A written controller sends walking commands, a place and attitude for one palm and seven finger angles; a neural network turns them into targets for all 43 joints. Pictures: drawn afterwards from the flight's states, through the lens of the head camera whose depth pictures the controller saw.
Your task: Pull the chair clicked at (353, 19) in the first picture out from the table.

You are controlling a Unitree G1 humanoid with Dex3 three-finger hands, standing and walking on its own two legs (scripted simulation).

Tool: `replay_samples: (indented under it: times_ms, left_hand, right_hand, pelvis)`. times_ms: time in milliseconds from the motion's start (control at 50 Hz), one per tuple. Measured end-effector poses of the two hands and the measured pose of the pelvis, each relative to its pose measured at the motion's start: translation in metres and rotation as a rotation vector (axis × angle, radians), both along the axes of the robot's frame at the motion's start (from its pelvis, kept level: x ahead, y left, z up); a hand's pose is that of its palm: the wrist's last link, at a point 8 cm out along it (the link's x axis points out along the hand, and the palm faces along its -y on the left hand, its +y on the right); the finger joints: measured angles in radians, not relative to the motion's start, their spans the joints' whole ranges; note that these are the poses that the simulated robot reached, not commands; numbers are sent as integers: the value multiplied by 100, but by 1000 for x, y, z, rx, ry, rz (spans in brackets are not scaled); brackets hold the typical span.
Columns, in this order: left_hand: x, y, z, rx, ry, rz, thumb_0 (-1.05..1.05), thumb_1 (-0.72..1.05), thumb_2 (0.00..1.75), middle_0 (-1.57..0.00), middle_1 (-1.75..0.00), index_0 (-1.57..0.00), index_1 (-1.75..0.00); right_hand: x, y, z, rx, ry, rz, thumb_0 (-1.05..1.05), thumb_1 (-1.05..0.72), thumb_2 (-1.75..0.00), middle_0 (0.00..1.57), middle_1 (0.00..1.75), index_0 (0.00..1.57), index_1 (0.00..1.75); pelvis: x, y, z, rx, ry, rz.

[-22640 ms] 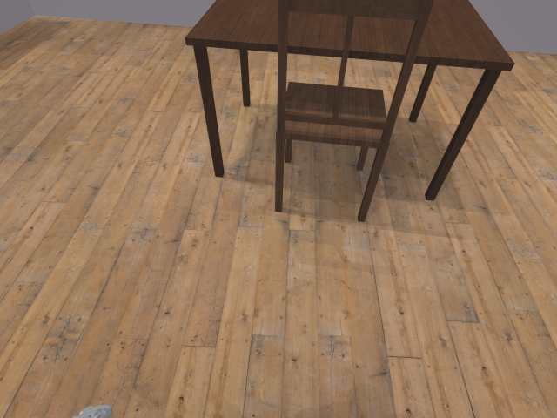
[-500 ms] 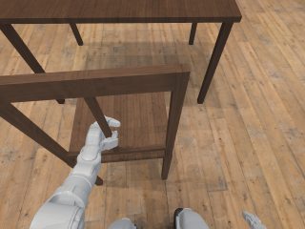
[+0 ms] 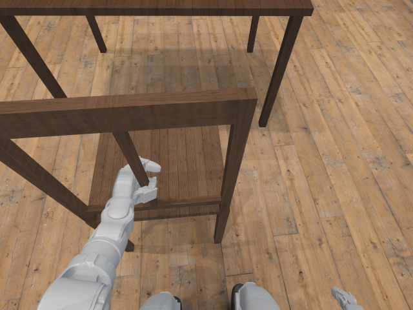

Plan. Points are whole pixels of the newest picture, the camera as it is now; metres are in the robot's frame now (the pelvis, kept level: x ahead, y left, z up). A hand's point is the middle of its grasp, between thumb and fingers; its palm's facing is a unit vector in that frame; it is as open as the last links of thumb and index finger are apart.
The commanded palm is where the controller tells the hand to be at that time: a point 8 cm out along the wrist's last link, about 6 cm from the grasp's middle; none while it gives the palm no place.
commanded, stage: step backward, pulling the chair out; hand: left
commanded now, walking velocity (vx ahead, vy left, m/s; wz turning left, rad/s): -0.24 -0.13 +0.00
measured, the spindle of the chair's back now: (140, 175) +0.38 +0.15 -0.03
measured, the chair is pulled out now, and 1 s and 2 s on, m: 0.50 0.64 0.64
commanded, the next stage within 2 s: stop walking, hand still on the chair in 0.18 s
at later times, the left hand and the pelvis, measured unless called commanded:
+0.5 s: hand (144, 241) +0.24 +0.13 -0.06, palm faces +0.00 -0.98 -0.18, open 5.1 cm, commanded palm +0.23 +0.18 -0.04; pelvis -0.08 +0.00 +0.00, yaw -2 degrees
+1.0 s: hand (142, 255) +0.22 +0.13 -0.06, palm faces +0.00 -0.98 -0.19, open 5.2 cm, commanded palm +0.20 +0.18 -0.04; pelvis -0.04 +0.00 +0.01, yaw -3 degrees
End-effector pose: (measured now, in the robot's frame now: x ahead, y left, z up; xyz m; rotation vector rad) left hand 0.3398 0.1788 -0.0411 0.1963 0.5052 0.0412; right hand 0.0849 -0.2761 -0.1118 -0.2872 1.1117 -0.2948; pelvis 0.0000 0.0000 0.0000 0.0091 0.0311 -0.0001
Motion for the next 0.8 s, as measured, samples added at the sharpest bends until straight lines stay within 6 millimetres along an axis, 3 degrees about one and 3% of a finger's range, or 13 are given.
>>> replay_samples:
  times_ms: [200, 340, 460, 620, 800]
  left_hand:
    - [-48, -2, 1, 1, 13, 39, 3, 72, 81, -32, -123, -49, -144]
    - [-75, -2, 2, -6, 35, 27, 4, 72, 81, -31, -123, -49, -144]
    - [-104, 1, 4, -16, 32, 13, 5, 73, 80, -30, -124, -49, -144]
    - [-135, 2, 4, -16, 38, 31, 5, 72, 82, -31, -124, -49, -144]
    - [-140, 3, 4, -7, 44, 24, 5, 71, 82, -32, -124, -50, -145]
  right_hand:
    - [-41, 12, -11, 112, -12, 2, 1, -90, -90, 20, 30, 20, 30]
    - [-72, 7, -8, 51, -18, -7, 1, -90, -90, 20, 30, 20, 30]
    - [-88, 18, 3, 55, -46, -6, 1, -90, -90, 20, 30, 20, 30]
    - [-86, 31, 2, 118, -84, 6, 1, -90, -90, 20, 30, 20, 30]
    - [-62, 24, 8, 99, -133, -5, 1, -90, -90, 20, 30, 20, 30]
  pelvis:
    - [-40, -16, 1, -43, -17, -32]
    - [-65, -2, -1, -12, -17, 4]
    - [-81, 2, 4, -12, -48, -26]
    - [-76, -6, 6, -11, -68, -35]
    - [-58, -3, 11, -5, -59, -46]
